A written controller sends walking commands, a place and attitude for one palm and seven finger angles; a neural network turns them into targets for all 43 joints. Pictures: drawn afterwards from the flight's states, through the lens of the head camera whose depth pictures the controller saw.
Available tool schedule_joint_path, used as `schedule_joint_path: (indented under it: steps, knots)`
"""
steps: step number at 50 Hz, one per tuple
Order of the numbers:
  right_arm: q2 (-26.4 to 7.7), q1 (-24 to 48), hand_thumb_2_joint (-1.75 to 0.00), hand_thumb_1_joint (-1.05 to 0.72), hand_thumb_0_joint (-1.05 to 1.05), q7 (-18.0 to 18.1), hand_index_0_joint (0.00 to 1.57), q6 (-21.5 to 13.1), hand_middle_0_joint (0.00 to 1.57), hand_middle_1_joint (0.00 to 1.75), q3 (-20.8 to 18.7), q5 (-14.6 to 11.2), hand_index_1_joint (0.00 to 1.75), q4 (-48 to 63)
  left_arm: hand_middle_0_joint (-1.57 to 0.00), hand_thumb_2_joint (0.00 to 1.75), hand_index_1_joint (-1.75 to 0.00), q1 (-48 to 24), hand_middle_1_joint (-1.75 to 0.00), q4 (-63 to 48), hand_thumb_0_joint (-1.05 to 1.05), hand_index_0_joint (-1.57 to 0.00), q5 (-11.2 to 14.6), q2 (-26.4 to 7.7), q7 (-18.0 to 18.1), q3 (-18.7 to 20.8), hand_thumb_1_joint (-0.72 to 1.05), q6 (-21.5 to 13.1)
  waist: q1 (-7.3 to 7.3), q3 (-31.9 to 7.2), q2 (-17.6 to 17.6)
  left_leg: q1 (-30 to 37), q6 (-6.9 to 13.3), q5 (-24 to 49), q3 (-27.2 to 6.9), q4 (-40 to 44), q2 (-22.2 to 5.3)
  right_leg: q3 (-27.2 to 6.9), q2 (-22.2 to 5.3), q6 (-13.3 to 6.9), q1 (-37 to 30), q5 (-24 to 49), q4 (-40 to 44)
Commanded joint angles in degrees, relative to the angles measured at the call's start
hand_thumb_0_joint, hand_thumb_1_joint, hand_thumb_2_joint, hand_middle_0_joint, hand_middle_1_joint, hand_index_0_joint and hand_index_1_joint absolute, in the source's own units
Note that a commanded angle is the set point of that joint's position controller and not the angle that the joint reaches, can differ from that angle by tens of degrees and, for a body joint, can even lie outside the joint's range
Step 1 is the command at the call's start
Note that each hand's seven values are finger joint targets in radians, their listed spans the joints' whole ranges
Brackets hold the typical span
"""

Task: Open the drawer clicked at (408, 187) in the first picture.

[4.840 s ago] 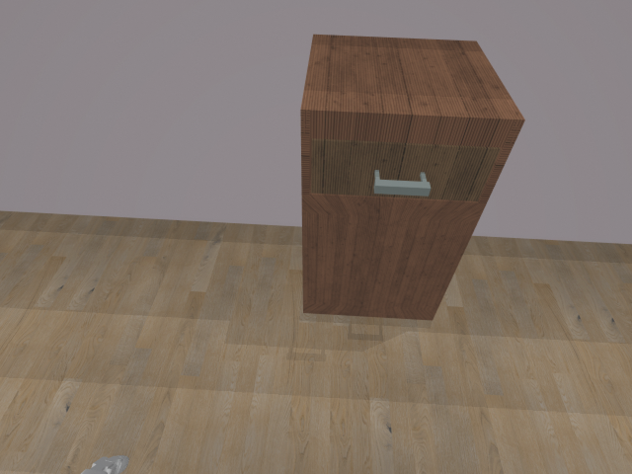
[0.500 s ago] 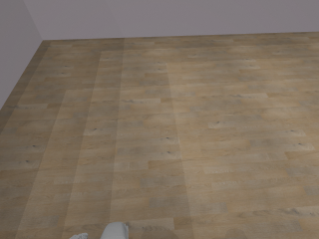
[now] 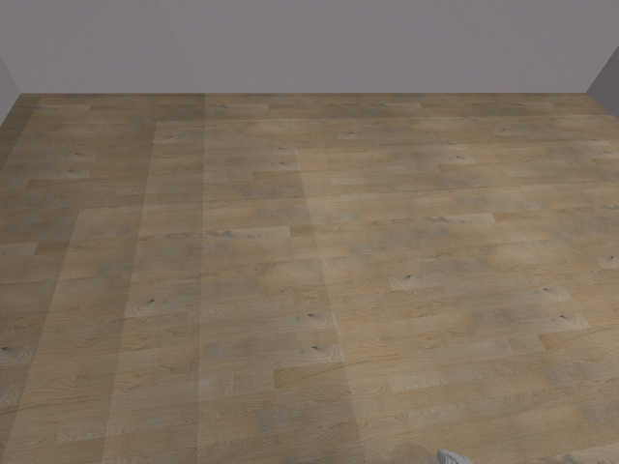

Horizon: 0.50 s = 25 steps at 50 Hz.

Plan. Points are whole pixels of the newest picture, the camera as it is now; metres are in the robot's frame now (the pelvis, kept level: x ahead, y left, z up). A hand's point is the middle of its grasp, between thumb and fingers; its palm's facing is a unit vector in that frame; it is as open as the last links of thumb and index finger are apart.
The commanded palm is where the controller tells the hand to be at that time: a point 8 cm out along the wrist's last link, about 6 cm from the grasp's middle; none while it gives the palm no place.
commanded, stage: turn to face it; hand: left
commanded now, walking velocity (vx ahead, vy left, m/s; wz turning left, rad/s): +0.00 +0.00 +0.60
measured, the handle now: out of the picture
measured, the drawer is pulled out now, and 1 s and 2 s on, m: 0.00 0.00 0.00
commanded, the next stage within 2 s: none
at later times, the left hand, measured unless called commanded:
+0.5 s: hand out of the picture +0.11 +0.18 -0.14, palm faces +0.24 -0.94 -0.25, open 7.3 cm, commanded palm none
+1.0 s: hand out of the picture -0.13 +0.22 -0.19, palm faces +0.59 -0.77 -0.27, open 7.4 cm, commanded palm none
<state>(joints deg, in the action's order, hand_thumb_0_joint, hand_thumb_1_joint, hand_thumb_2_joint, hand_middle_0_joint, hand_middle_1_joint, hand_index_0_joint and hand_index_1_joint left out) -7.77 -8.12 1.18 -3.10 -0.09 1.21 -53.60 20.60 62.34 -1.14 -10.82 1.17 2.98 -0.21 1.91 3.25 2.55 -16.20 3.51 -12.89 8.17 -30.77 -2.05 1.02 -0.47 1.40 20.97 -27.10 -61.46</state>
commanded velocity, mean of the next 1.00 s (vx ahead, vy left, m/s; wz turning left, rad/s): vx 0.00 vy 0.00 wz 0.60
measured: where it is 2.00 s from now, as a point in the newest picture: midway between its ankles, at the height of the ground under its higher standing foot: outside the picture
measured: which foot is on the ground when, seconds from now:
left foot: down 0.00-0.44, up 0.46-0.86, down 0.88-1.00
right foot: up 0.00-0.42, down 0.44-0.88, up 0.90-1.00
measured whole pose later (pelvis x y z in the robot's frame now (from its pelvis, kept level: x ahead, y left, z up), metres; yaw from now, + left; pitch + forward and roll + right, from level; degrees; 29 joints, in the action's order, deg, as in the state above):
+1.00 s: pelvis -0.02 +0.02 -0.01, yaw +34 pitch +1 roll -1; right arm -14.0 -5.7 -0.6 1.1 -3.6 1.0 -49.4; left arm 14.3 54.9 -1.3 -16.5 1.2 4.8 4.4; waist 1.8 5.8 3.1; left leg -18.8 2.4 -17.6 3.7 -35.1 -0.8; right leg 5.5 -8.1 5.5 26.5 -29.1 -64.7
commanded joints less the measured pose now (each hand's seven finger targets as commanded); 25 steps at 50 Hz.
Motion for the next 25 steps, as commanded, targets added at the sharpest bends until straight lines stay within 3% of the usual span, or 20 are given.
schedule_joint_path:
  steps: [1,5,7,13,15,18,20,21,22,23,24,25]
  knots:
    - [-8.0,-5.5,-0.90,-0.90,0.00,0.6,0.20,0.2,0.20,0.30,-1.6,-0.5,0.30,-1.2,-0.20,0.90,-0.30,2.8,-0.30,-2.9,0.00,-0.20,0.1,-0.2,-0.1,-0.1,0.90,-0.1,-0.07,-3.0,-11.3,-0.1,4.4,30.4,-11.9,14.6,-12.0,0.3,-3.6,1.6,-0.8,5.3,4.7]
    - [-9.6,-8.1,-0.90,-0.90,0.00,0.4,0.20,1.7,0.20,0.30,-3.3,-0.2,0.30,-1.5,-0.20,0.90,-0.30,-1.4,-0.30,-5.0,0.00,-0.20,-0.3,-1.8,0.2,1.3,0.90,1.4,-1.03,-3.0,-8.9,0.5,4.6,15.4,-17.3,17.1,-11.8,0.2,-3.4,2.4,3.9,8.5,3.4]
    - [-10.5,-9.1,-0.90,-0.90,0.00,0.3,0.20,2.2,0.20,0.30,-3.9,-0.1,0.30,-1.6,-0.20,0.90,-0.30,-4.7,-0.30,-6.5,0.00,-0.20,-0.4,-2.4,0.3,1.6,0.90,1.6,-1.67,-3.3,-9.1,2.6,5.0,11.7,-20.0,17.1,-11.8,-0.2,-3.6,2.9,6.9,8.7,3.6]
    - [-12.1,-13.2,-0.90,-0.90,0.00,0.2,0.20,3.1,0.20,0.30,-5.2,0.4,0.30,-2.1,-0.20,0.90,-0.30,-13.7,-0.30,-11.1,0.00,-0.20,0.2,-3.1,0.4,1.8,0.90,1.6,-4.27,-4.9,-9.0,6.9,7.4,14.9,-27.2,14.0,-12.3,-1.1,-2.7,2.9,7.8,2.9,10.8]
    - [-12.7,-13.3,-0.90,-0.90,0.00,0.2,0.20,3.3,0.20,0.30,-5.5,0.5,0.30,-2.0,-0.20,0.90,-0.30,-14.6,-0.30,-12.3,0.00,-0.20,0.5,-2.7,0.4,1.7,0.90,1.5,-4.30,-5.9,-10.0,6.2,7.6,17.5,-28.8,12.7,-12.0,-1.3,-1.6,2.5,4.9,1.4,15.0]
    - [-13.4,-11.7,-0.90,-0.90,0.00,0.0,0.20,3.7,0.20,0.30,-6.3,0.4,0.30,-1.1,-0.20,0.90,-0.30,-11.9,-0.30,-12.4,0.00,-0.20,0.9,-2.9,0.6,1.7,0.90,1.1,-3.08,-8.3,-10.6,4.9,6.5,22.7,-29.3,9.5,-9.9,-0.5,0.2,1.8,-2.2,4.2,25.2]
    - [-12.7,-10.1,-0.90,-0.90,0.00,-0.4,0.20,4.0,0.20,0.30,-6.5,-0.1,0.30,0.0,-0.20,0.90,-0.30,-8.0,-0.30,-11.8,0.00,-0.20,1.2,-4.2,1.0,2.1,0.90,0.7,-1.05,-9.7,-8.4,-2.0,2.6,15.5,-27.6,7.6,-6.4,0.3,-0.5,1.1,-13.9,14.1,38.7]
    - [-10.7,-9.9,-0.90,-0.90,0.00,-0.8,0.20,4.1,0.20,0.30,-6.4,-0.6,0.30,0.5,-0.20,0.90,-0.30,-6.2,-0.30,-11.5,0.00,-0.20,0.8,-6.9,1.3,2.6,0.90,0.4,-0.46,-10.5,-2.5,-9.4,-1.0,6.1,-23.8,3.5,-3.1,-4.4,-6.6,-0.8,-22.4,16.0,44.1]
    - [-6.8,-10.2,-0.90,-0.90,0.00,-0.9,0.20,4.1,0.20,0.30,-5.9,-0.9,0.30,2.0,-0.20,0.90,-0.30,-6.1,-0.30,-12.0,0.00,-0.20,0.0,-11.9,1.8,3.6,0.90,0.1,-0.18,-9.2,13.4,-21.5,-5.4,-11.8,-12.8,-8.6,4.6,-17.8,-22.0,-6.0,-28.0,17.0,47.7]
    - [-9.3,-9.6,-0.90,-0.90,0.00,-0.7,0.20,4.4,0.20,0.30,-6.6,0.0,0.30,2.6,-0.20,0.90,-0.30,-7.7,-0.30,-13.2,0.00,-0.20,0.1,-13.3,1.8,3.2,0.90,0.4,-0.52,-7.8,11.8,-20.7,-6.3,-20.5,-9.8,-22.0,5.0,-19.4,-29.5,-10.7,-19.1,22.8,47.2]
    - [-9.6,-9.5,-0.90,-0.90,0.00,-1.1,0.20,5.3,0.20,0.30,-6.8,0.3,0.30,1.9,-0.20,0.90,-0.30,-11.4,-0.30,-14.4,0.00,-0.20,0.2,-10.9,1.9,2.8,0.90,0.3,-2.37,-5.1,5.9,-19.5,-6.2,-16.9,-11.3,-31.0,2.9,-13.8,-26.3,-11.0,-13.3,21.9,47.2]
    - [-8.8,-10.1,-0.90,-0.90,0.00,-1.5,0.20,6.1,0.20,0.30,-6.8,0.4,0.30,0.9,-0.20,0.90,-0.30,-14.6,-0.30,-14.9,0.00,-0.20,0.3,-9.0,1.8,2.5,0.90,-0.1,-4.09,-2.4,7.5,-19.5,-6.8,-14.1,-11.1,-35.1,1.4,-9.6,-22.5,-8.9,-10.2,21.0,47.4]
